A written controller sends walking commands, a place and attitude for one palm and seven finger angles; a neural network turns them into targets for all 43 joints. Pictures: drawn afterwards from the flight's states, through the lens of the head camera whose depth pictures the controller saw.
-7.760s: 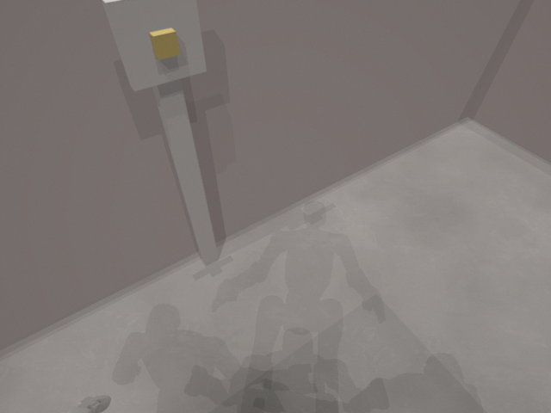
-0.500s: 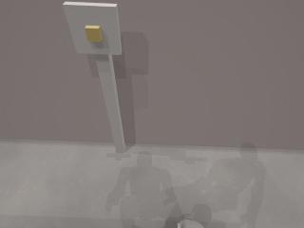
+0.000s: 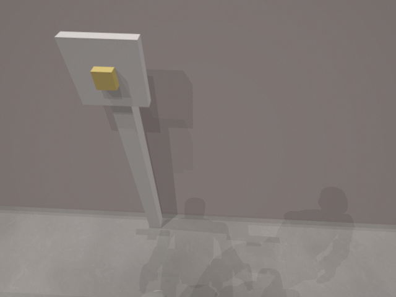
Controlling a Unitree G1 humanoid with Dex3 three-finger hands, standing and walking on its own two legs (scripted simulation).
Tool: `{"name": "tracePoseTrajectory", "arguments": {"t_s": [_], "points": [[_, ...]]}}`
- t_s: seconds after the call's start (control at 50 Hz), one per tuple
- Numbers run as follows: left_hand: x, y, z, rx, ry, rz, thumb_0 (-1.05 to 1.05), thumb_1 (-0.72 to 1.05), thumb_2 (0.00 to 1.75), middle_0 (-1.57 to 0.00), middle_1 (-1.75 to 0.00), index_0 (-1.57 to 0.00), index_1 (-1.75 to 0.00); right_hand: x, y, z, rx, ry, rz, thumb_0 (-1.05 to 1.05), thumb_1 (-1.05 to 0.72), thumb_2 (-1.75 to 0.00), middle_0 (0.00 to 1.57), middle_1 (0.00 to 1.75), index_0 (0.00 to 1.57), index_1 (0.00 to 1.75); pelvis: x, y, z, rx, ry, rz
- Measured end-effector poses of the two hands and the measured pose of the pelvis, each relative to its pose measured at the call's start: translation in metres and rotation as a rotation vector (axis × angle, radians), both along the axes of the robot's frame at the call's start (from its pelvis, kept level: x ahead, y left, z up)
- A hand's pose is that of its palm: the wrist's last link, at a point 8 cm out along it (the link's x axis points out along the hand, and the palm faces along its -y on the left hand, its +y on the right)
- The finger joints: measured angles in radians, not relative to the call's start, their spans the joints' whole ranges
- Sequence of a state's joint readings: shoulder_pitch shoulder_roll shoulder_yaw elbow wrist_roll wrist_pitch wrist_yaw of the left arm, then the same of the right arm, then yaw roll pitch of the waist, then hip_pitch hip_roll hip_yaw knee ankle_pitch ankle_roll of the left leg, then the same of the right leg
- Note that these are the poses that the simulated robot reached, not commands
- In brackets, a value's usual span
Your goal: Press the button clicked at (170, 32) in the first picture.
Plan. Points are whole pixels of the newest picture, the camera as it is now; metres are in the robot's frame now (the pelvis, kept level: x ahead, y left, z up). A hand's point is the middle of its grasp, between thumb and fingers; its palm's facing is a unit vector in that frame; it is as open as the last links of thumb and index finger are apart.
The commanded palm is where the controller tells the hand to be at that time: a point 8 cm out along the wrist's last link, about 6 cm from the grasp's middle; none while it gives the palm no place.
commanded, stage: come to a stop and stand still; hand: left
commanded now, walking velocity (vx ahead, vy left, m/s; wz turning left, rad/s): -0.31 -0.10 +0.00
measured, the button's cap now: (105, 77) +0.54 +0.27 +0.16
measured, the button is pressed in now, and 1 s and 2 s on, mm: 0 0 0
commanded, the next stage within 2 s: look again from close up in 1.44 s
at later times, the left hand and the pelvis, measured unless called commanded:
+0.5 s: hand out of the picture +0.04 +0.19 -0.18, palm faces +0.02 -0.97 -0.26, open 7.4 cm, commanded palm none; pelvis -0.02 -0.01 -0.01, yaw -2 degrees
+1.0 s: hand out of the picture -0.04 +0.18 -0.19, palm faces +0.03 -0.98 -0.19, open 7.4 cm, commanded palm none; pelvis -0.04 +0.01 -0.01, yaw -1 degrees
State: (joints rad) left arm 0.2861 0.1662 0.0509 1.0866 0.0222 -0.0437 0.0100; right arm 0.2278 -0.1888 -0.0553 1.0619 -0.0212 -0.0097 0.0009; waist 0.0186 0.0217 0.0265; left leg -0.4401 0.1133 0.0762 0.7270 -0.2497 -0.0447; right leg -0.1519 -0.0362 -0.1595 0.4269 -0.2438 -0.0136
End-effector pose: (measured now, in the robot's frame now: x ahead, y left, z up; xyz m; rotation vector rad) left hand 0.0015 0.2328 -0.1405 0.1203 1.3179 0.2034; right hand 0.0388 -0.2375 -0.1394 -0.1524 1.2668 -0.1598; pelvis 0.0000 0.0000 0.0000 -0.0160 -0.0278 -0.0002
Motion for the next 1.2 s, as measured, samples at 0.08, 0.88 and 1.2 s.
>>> {"name": "tracePoseTrajectory", "arguments": {"t_s": [0.08,0.88,1.2], "points": [[-0.011,0.01,-0.021,-0.044,0.099,0.033,0.0,0.92,0.9,-0.2,-0.3,-0.2,-0.3,0.047,0.014,0.003,-0.05,-0.065,0.035,0.01,-0.93,-0.9,0.2,0.3,0.2,0.29,0.023,0.021,-0.01,-0.025,-0.014,-0.005],[-0.046,-0.031,0.001,0.006,0.108,-0.032,0.01,0.91,0.9,-0.2,-0.3,-0.21,-0.3,-0.087,-0.011,-0.012,0.025,0.179,-0.053,0.0,-0.91,-0.9,0.2,0.3,0.2,0.29,-0.028,-0.013,-0.002,0.022,0.04,-0.035],[-0.031,0.032,-0.016,-0.013,-0.018,-0.075,0.0,0.91,0.9,-0.2,-0.3,-0.2,-0.3,-0.037,0.041,0.008,-0.033,-0.097,0.015,0.0,-0.93,-0.9,0.2,0.3,0.2,0.3,-0.049,0.036,-0.008,0.002,-0.015,-0.036]]}}
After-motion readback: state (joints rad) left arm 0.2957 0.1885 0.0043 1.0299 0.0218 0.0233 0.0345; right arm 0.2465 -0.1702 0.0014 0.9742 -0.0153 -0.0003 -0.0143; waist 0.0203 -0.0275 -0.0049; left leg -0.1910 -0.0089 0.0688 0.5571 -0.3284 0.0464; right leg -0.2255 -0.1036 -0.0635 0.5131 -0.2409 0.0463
